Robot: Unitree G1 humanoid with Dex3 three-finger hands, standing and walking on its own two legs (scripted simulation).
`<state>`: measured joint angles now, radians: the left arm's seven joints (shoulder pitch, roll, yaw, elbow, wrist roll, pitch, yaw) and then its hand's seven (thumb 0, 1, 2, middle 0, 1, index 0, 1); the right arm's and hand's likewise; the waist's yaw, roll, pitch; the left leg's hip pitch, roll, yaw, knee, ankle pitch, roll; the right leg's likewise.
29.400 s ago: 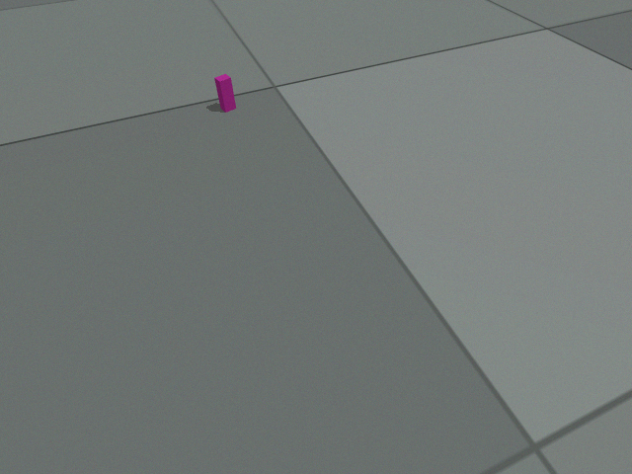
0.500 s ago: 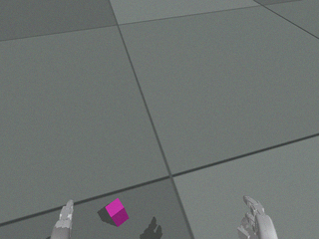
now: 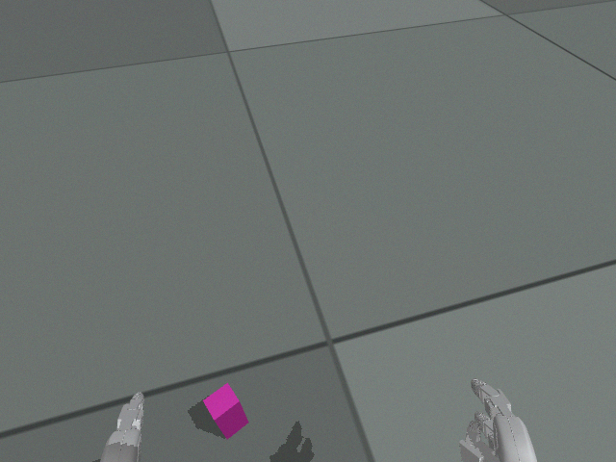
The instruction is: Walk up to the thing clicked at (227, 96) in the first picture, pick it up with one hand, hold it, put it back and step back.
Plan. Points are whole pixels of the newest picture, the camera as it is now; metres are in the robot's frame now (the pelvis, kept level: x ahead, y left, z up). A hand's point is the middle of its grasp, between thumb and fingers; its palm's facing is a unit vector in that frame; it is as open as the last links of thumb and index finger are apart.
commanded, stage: home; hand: left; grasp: from the side
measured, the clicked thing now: (227, 412) +0.39 +0.23 -0.63
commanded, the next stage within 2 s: stand in 0.72 s
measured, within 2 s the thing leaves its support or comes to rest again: neither
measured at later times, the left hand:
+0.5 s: hand out of the picture +0.17 +0.18 -0.06, palm faces +0.10 -0.95 -0.28, open 17.6 cm
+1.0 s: hand (172, 461) +0.17 +0.18 -0.06, palm faces +0.10 -0.95 -0.29, open 16.2 cm
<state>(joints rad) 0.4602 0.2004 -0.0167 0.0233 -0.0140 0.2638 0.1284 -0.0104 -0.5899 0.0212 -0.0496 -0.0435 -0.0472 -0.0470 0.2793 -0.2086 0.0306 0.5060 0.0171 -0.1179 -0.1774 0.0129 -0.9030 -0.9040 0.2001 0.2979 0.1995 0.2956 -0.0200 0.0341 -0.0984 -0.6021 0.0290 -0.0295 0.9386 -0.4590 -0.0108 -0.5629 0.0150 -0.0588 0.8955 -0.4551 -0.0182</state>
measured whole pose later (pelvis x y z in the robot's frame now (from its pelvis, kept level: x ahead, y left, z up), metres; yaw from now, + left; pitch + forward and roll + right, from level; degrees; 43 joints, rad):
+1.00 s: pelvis +0.00 +0.00 +0.00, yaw +0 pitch +7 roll -1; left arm 0.46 0.20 -0.01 0.02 -0.01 0.24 0.13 -0.01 -0.40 0.22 -0.14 -0.17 -0.13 -0.18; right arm 0.28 -0.21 0.03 0.51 0.01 -0.13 -0.17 0.01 -0.90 -0.90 0.20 0.30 0.20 0.30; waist -0.01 0.04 -0.10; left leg -0.61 0.03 -0.03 0.94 -0.46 -0.01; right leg -0.57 0.01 -0.05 0.90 -0.46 -0.02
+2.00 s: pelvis -0.01 +0.01 +0.06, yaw +0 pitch -4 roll +0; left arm 0.14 0.32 0.00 1.15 0.02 -0.01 0.02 0.01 0.90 0.90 -0.20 -0.30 -0.20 -0.30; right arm 0.14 -0.31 -0.01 1.14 -0.03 -0.01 -0.01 0.01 -0.91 -0.90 0.20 0.30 0.20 0.30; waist 0.02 0.01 0.05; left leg -0.11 -0.02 0.01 0.34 -0.16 0.01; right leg -0.11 -0.02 -0.03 0.36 -0.18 0.01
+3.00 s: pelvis +0.01 +0.01 +0.06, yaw -1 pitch -2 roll +0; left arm 0.09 0.32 0.00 1.16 0.01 -0.02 0.01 0.00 0.91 0.90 -0.20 -0.30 -0.20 -0.30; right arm 0.11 -0.34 0.00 1.16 -0.02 -0.01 0.00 0.00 -0.91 -0.90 0.20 0.30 0.20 0.29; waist 0.00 0.01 0.04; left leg -0.09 -0.01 0.01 0.30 -0.17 0.01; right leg -0.08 -0.01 -0.02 0.30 -0.18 0.01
